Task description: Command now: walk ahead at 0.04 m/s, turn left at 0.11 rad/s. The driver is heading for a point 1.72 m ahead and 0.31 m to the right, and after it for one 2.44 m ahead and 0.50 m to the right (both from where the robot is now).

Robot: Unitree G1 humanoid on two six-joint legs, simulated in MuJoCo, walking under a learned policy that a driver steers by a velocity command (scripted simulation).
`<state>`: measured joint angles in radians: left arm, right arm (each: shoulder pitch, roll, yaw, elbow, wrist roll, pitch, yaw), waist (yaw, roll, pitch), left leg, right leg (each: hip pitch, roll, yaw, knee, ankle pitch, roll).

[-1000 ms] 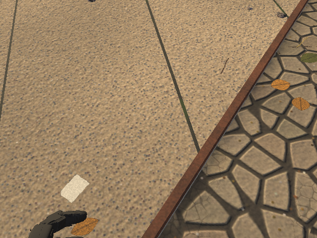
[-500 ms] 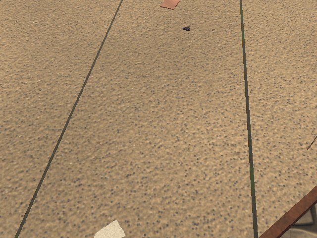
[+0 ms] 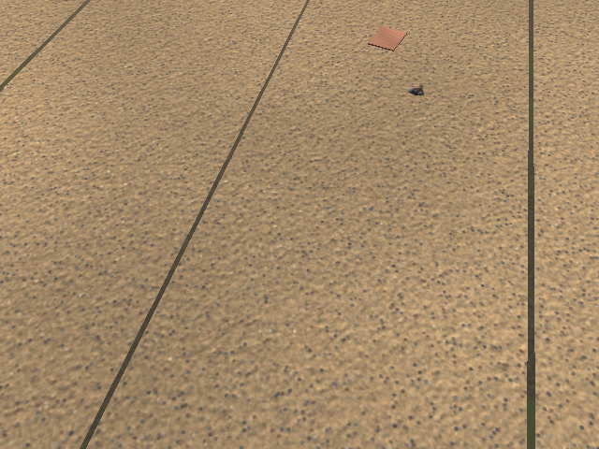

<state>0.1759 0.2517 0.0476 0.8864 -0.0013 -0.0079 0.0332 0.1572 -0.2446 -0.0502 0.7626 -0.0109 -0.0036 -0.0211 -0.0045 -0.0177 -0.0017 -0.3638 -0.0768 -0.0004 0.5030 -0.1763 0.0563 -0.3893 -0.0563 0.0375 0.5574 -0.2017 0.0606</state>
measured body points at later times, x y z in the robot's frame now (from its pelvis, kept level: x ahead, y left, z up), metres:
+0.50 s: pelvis +0.06 -0.03 +0.01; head +0.07 -0.04 +0.46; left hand +0.14 +0.22 -0.13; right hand +0.13 -0.29 -0.13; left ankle +0.05 +0.10 -0.73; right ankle +0.05 -0.14 -0.73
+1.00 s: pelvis +0.07 -0.02 +0.01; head +0.08 -0.02 +0.46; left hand +0.10 +0.23 -0.14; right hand +0.12 -0.27 -0.14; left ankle +0.05 +0.10 -0.73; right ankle +0.05 -0.14 -0.73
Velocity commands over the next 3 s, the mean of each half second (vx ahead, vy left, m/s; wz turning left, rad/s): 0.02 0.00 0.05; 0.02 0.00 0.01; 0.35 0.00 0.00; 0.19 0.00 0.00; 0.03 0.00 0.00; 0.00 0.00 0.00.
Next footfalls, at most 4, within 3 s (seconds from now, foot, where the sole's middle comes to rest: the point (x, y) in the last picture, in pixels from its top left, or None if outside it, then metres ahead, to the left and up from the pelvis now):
1.60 left None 0.49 0.11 -0.77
1.98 right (373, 432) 0.53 -0.13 -0.77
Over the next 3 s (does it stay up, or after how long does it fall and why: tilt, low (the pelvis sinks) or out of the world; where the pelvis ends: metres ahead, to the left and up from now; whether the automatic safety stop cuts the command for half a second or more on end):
stays up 0.47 0.01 0.01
